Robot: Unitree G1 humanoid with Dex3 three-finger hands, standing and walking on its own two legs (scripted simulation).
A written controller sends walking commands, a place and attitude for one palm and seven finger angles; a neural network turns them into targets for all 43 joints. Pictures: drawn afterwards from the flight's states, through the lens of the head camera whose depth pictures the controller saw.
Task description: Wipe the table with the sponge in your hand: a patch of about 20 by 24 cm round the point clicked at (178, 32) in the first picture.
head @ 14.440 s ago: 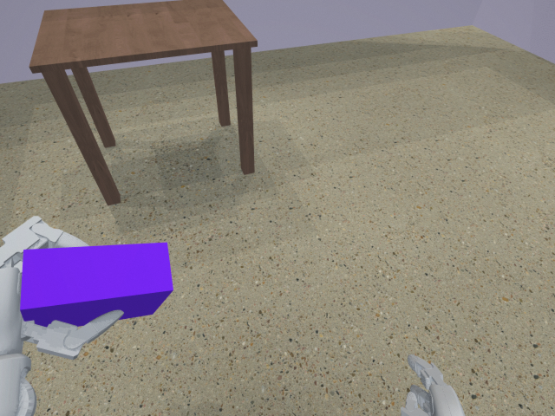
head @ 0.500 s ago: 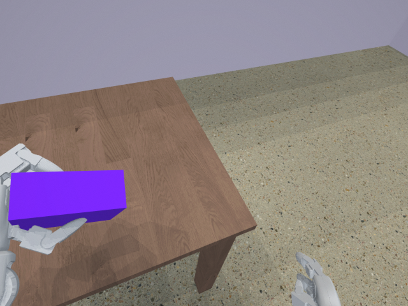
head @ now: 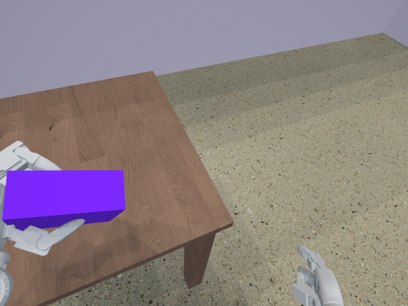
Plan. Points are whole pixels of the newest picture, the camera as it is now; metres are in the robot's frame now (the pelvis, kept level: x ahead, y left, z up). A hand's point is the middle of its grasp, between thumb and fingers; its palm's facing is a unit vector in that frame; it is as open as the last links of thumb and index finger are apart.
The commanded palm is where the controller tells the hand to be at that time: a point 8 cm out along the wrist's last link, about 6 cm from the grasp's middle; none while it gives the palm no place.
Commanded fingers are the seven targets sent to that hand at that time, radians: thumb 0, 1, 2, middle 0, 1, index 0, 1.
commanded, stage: shuffle to correct the standing spot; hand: left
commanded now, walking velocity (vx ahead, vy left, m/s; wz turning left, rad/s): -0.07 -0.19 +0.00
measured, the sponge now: (85, 199) +0.24 +0.20 +0.14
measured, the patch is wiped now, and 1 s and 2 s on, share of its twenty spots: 0.00 0.00 0.00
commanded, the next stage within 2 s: come to a stop and stand still in 0.02 s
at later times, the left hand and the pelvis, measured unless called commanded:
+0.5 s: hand (23, 192) +0.23 +0.27 +0.17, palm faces +0.39 -0.83 -0.39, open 9.8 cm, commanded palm +0.16 +0.29 +0.18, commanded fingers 0.00 0.10 1.30 -1.20 -1.60 -1.20 -1.60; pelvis -0.01 +0.02 +0.00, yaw -1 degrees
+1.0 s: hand out of the picture +0.22 +0.31 +0.16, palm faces +0.39 -0.86 -0.32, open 9.8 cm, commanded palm +0.15 +0.34 +0.18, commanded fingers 0.00 0.10 1.30 -1.20 -1.60 -1.20 -1.60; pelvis +0.00 +0.06 +0.00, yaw +1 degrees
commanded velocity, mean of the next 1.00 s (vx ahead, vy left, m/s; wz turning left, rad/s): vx -0.01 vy -0.01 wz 0.00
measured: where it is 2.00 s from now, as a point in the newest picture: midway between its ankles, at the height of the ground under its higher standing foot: outside the picture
